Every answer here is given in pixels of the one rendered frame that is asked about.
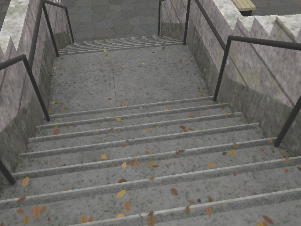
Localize stairs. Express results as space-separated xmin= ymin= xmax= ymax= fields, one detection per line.
xmin=58 ymin=35 xmax=182 ymax=54
xmin=0 ymin=96 xmax=301 ymax=226

